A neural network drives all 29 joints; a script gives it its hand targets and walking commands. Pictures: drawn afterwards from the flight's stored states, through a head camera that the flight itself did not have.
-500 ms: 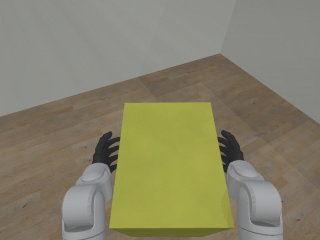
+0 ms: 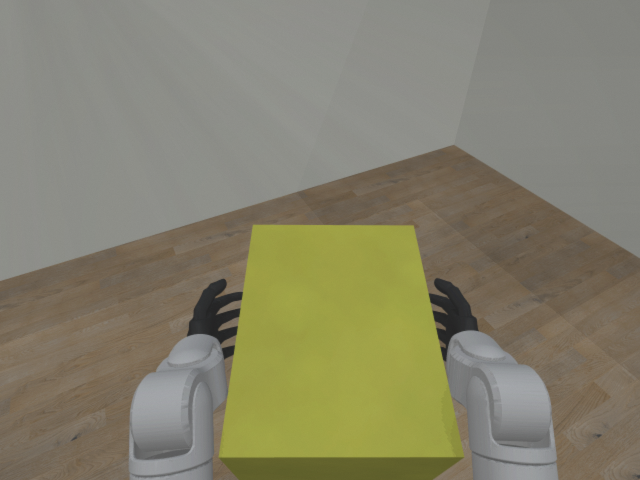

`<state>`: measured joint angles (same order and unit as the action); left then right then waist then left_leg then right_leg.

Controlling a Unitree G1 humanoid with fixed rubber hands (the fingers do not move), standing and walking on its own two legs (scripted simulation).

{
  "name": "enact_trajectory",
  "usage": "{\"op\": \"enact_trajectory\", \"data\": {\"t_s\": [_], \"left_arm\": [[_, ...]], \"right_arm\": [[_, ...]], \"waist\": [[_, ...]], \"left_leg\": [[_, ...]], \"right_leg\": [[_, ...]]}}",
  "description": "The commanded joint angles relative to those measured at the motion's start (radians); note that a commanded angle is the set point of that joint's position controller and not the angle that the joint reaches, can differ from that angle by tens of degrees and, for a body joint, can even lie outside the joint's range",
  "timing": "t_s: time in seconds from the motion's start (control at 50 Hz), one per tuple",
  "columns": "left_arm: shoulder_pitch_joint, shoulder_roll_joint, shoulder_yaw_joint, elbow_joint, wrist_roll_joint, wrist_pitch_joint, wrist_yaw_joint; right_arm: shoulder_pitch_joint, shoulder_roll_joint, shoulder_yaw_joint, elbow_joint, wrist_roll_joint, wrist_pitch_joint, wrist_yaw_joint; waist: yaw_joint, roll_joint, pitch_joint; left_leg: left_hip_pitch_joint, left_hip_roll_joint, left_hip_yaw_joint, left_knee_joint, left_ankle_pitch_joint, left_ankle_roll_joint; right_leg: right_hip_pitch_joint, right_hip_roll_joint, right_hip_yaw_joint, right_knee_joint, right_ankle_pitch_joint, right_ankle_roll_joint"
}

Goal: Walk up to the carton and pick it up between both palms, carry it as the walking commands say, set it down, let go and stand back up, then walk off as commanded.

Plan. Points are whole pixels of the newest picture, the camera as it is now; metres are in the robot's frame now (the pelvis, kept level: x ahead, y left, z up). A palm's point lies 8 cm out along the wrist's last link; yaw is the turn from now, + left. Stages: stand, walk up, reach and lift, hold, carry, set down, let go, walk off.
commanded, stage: carry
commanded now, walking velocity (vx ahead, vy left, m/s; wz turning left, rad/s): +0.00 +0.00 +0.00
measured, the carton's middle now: (331, 370) +0.27 +0.00 +0.03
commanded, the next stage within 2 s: none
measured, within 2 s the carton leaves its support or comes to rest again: neither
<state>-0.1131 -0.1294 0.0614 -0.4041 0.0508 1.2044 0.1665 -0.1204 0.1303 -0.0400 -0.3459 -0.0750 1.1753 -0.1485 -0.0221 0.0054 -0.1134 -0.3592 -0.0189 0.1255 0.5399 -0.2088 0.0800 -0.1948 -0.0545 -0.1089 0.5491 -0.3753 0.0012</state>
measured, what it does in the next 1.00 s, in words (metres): stands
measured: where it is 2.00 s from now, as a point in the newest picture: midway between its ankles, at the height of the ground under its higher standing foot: outside the picture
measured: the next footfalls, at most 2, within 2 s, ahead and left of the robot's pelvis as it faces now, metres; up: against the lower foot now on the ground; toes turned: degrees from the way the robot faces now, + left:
none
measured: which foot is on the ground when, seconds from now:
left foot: down 0.00-1.00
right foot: down 0.00-1.00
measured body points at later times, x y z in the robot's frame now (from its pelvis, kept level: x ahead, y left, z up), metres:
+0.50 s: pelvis +0.00 -0.02 +0.00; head -0.03 -0.03 +0.45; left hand +0.27 +0.12 +0.10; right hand +0.26 -0.17 +0.09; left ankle +0.05 +0.07 -0.73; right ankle -0.05 -0.13 -0.73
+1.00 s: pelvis +0.00 -0.02 +0.00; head -0.02 -0.03 +0.45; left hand +0.28 +0.12 +0.10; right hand +0.27 -0.17 +0.09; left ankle +0.05 +0.07 -0.73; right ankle -0.05 -0.13 -0.73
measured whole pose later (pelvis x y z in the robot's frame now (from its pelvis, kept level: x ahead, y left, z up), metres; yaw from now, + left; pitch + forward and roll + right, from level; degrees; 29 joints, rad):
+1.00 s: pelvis +0.00 -0.02 +0.00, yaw +0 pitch +2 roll +1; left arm -0.12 -0.13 0.08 -0.32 0.04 1.10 0.14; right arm -0.12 0.13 -0.04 -0.29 -0.08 1.10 -0.16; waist -0.02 0.01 -0.11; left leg -0.35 -0.02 0.13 0.48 -0.16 0.06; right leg -0.22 -0.05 -0.11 0.54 -0.36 0.00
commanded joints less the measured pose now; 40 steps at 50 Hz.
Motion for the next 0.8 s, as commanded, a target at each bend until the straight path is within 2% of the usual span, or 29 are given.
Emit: {"op": "enact_trajectory", "data": {"t_s": [0.0, 0.04, 0.06, 0.08, 0.1, 0.12, 0.16, 0.18, 0.2, 0.26, 0.3, 0.32, 0.38, 0.44, 0.48, 0.5, 0.54, 0.56, 0.58, 0.6, 0.62, 0.64, 0.66, 0.68, 0.7, 0.72, 0.74, 0.76, 0.78], "left_arm": [[-0.383, -0.792, -0.554, 0.024, -0.240, -0.032, -0.132], [-0.411, -0.817, -0.596, -0.064, -0.271, -0.047, -0.135], [-0.373, -0.817, -0.553, 0.011, -0.252, -0.048, -0.141], [-0.389, -0.846, -0.578, -0.011, -0.271, -0.049, -0.146], [-0.385, -0.814, -0.532, 0.042, -0.238, -0.066, -0.152], [-0.385, -0.798, -0.549, 0.028, -0.238, -0.068, -0.146], [-0.398, -0.827, -0.583, -0.046, -0.262, -0.057, -0.147], [-0.337, -0.794, -0.527, 0.062, -0.221, -0.049, -0.142], [-0.383, -0.789, -0.552, 0.020, -0.234, -0.055, -0.142], [-0.376, -0.815, -0.574, -0.007, -0.257, -0.056, -0.146], [-0.379, -0.814, -0.581, -0.036, -0.256, -0.056, -0.141], [-0.353, -0.754, -0.503, 0.110, -0.199, -0.065, -0.141], [-0.387, -0.823, -0.564, -0.005, -0.255, -0.073, -0.147], [-0.384, -0.759, -0.517, 0.096, -0.211, -0.073, -0.146], [-0.410, -0.751, -0.492, 0.105, -0.199, -0.098, -0.151], [-0.389, -0.845, -0.567, -0.004, -0.263, -0.095, -0.151], [-0.387, -0.844, -0.535, 0.031, -0.248, -0.101, -0.155], [-0.402, -0.881, -0.585, -0.073, -0.286, -0.094, -0.150], [-0.385, -0.824, -0.559, -0.019, -0.253, -0.084, -0.143], [-0.355, -0.758, -0.513, 0.096, -0.215, -0.079, -0.148], [-0.324, -0.734, -0.489, 0.109, -0.194, -0.085, -0.143], [-0.363, -0.668, -0.426, 0.214, -0.147, -0.110, -0.148], [-0.422, -0.829, -0.580, -0.075, -0.265, -0.107, -0.149], [-0.411, -0.855, -0.566, -0.047, -0.262, -0.107, -0.156], [-0.360, -0.845, -0.537, 0.024, -0.249, -0.103, -0.154], [-0.364, -0.800, -0.502, 0.114, -0.213, -0.110, -0.156], [-0.392, -0.741, -0.469, 0.151, -0.185, -0.131, -0.156], [-0.381, -0.788, -0.520, 0.048, -0.220, -0.125, -0.155], [-0.440, -0.850, -0.570, -0.036, -0.261, -0.127, -0.149]], "right_arm": [[-0.305, 0.811, 0.494, 0.008, 0.229, -0.015, 0.100], [-0.287, 0.844, 0.531, -0.040, 0.252, -0.021, 0.106], [-0.335, 0.837, 0.531, -0.052, 0.249, -0.032, 0.102], [-0.352, 0.857, 0.549, -0.081, 0.259, -0.035, 0.102], [-0.389, 0.828, 0.530, -0.052, 0.243, -0.048, 0.110], [-0.323, 0.809, 0.501, -0.008, 0.230, -0.047, 0.109], [-0.370, 0.846, 0.570, -0.120, 0.268, -0.036, 0.105], [-0.364, 0.812, 0.535, -0.044, 0.252, -0.035, 0.106], [-0.334, 0.806, 0.519, -0.023, 0.242, -0.037, 0.107], [-0.325, 0.822, 0.543, -0.075, 0.250, -0.038, 0.104], [-0.335, 0.851, 0.559, -0.074, 0.269, -0.036, 0.106], [-0.350, 0.769, 0.486, 0.029, 0.217, -0.048, 0.103], [-0.368, 0.863, 0.576, -0.070, 0.269, -0.052, 0.109], [-0.337, 0.786, 0.495, 0.049, 0.215, -0.054, 0.106], [-0.377, 0.788, 0.485, 0.054, 0.213, -0.077, 0.113], [-0.369, 0.867, 0.556, -0.069, 0.266, -0.076, 0.109], [-0.407, 0.859, 0.540, -0.071, 0.257, -0.082, 0.112], [-0.409, 0.902, 0.589, -0.154, 0.296, -0.073, 0.108], [-0.354, 0.870, 0.561, -0.058, 0.270, -0.060, 0.106], [-0.294, 0.784, 0.481, 0.062, 0.205, -0.058, 0.101], [-0.312, 0.767, 0.496, 0.050, 0.214, -0.058, 0.102], [-0.326, 0.722, 0.432, 0.193, 0.165, -0.080, 0.111], [-0.379, 0.888, 0.590, -0.084, 0.283, -0.075, 0.113], [-0.456, 0.892, 0.605, -0.150, 0.297, -0.088, 0.117], [-0.416, 0.855, 0.569, -0.107, 0.271, -0.083, 0.108], [-0.393, 0.807, 0.508, 0.011, 0.227, -0.089, 0.114], [-0.359, 0.769, 0.450, 0.111, 0.192, -0.106, 0.117], [-0.391, 0.816, 0.528, -0.025, 0.240, -0.099, 0.117], [-0.426, 0.876, 0.560, -0.092, 0.273, -0.100, 0.114]], "waist": [[0.029, 0.051, -0.129], [0.028, -0.001, -0.138], [0.028, -0.055, -0.157], [0.027, -0.006, -0.167], [0.028, -0.065, -0.183], [0.027, 0.026, -0.172], [0.028, -0.010, -0.132], [0.029, 0.032, -0.120], [0.024, 0.066, -0.116], [0.029, -0.015, -0.109], [0.030, 0.019, -0.168], [0.026, 0.017, -0.188], [0.032, -0.025, -0.164], [0.026, 0.025, -0.123], [0.026, -0.026, -0.142], [0.026, 0.008, -0.183], [0.027, -0.036, -0.207], [0.028, -0.016, -0.195], [0.027, -0.038, -0.152], [0.028, 0.020, -0.137], [0.030, -0.005, -0.149], [0.028, -0.051, -0.145], [0.027, -0.048, -0.132], [0.030, -0.036, -0.152], [0.027, -0.042, -0.147], [0.029, 0.023, -0.166], [0.024, -0.001, -0.184], [0.026, -0.048, -0.137], [0.025, -0.018, -0.164]], "left_leg": [[0.071, 0.174, -0.254, -0.236, 0.026, -0.028], [0.074, 0.153, -0.229, -0.203, 0.077, -0.032], [0.090, 0.149, -0.211, -0.176, 0.115, -0.033], [0.073, 0.145, -0.210, -0.180, 0.091, -0.031], [0.100, 0.141, -0.206, -0.167, 0.095, -0.025], [0.090, 0.132, -0.193, -0.174, 0.117, -0.035], [0.080, 0.150, -0.226, -0.183, 0.103, -0.026], [0.068, 0.137, -0.217, -0.194, 0.044, -0.033], [0.055, 0.150, -0.233, -0.218, -0.020, -0.035], [0.025, 0.143, -0.225, -0.200, 0.048, -0.035], [0.061, 0.142, -0.213, -0.175, 0.086, -0.028], [0.114, 0.146, -0.203, -0.164, 0.156, -0.020], [0.088, 0.138, -0.184, -0.127, 0.221, -0.022], [0.068, 0.138, -0.197, -0.164, 0.097, -0.027], [0.050, 0.132, -0.206, -0.178, 0.067, -0.027], [0.087, 0.142, -0.204, -0.158, 0.126, -0.018], [0.092, 0.140, -0.188, -0.120, 0.199, -0.023], [0.104, 0.141, -0.186, -0.110, 0.284, -0.022], [0.055, 0.140, -0.203, -0.127, 0.251, -0.021], [0.055, 0.135, -0.202, -0.137, 0.213, -0.011], [0.081, 0.135, -0.189, -0.128, 0.178, -0.014], [0.066, 0.139, -0.193, -0.134, 0.191, -0.021], [0.031, 0.136, -0.185, -0.133, 0.132, -0.027], [0.053, 0.123, -0.172, -0.112, 0.146, -0.024], [0.073, 0.131, -0.175, -0.115, 0.143, -0.024], [0.086, 0.134, -0.169, -0.104, 0.197, -0.014], [0.086, 0.138, -0.183, -0.136, 0.140, -0.024], [0.049, 0.133, -0.189, -0.136, 0.129, -0.022], [0.089, 0.139, -0.194, -0.137, 0.157, -0.028]], "right_leg": [[-0.040, -0.037, 0.052, -0.068, 0.041, -0.031], [-0.022, -0.052, 0.070, -0.101, 0.062, -0.039], [-0.002, -0.059, 0.077, -0.111, 0.099, -0.040], [0.018, -0.062, 0.078, -0.117, 0.082, -0.045], [-0.016, -0.066, 0.086, -0.127, 0.078, -0.043], [-0.018, -0.073, 0.080, -0.100, 0.083, -0.046], [-0.022, -0.056, 0.076, -0.105, 0.056, -0.033], [-0.024, -0.054, 0.078, -0.109, 0.020, -0.042], [-0.046, -0.050, 0.085, -0.106, -0.003, -0.050], [-0.032, -0.059, 0.085, -0.104, 0.053, -0.043], [0.002, -0.069, 0.088, -0.105, 0.075, -0.047], [-0.022, -0.064, 0.085, -0.101, 0.100, -0.046], [-0.003, -0.077, 0.075, -0.107, 0.153, -0.035], [-0.048, -0.073, 0.090, -0.119, 0.048, -0.043], [-0.015, -0.078, 0.081, -0.117, 0.040, -0.048], [-0.007, -0.073, 0.098, -0.121, 0.101, -0.054], [0.021, -0.073, 0.081, -0.105, 0.171, -0.041], [0.019, -0.079, 0.080, -0.099, 0.213, -0.044], [0.017, -0.073, 0.072, -0.086, 0.182, -0.035], [-0.009, -0.080, 0.089, -0.098, 0.145, -0.039], [-0.026, -0.083, 0.090, -0.119, 0.109, -0.042], [-0.002, -0.082, 0.085, -0.113, 0.141, -0.042], [0.018, -0.086, 0.097, -0.117, 0.146, -0.039], [0.008, -0.094, 0.083, -0.113, 0.146, -0.043], [-0.029, -0.081, 0.093, -0.135, 0.147, -0.044], [-0.011, -0.081, 0.086, -0.116, 0.181, -0.045], [-0.002, -0.078, 0.082, -0.108, 0.115, -0.042], [-0.018, -0.079, 0.078, -0.126, 0.096, -0.037], [-0.013, -0.066, 0.080, -0.110, 0.093, -0.048]]}}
